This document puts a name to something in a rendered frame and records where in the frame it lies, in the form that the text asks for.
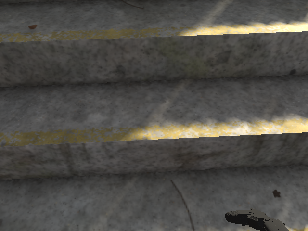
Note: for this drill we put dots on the right robot hand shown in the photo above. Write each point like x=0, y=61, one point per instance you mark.
x=255, y=219

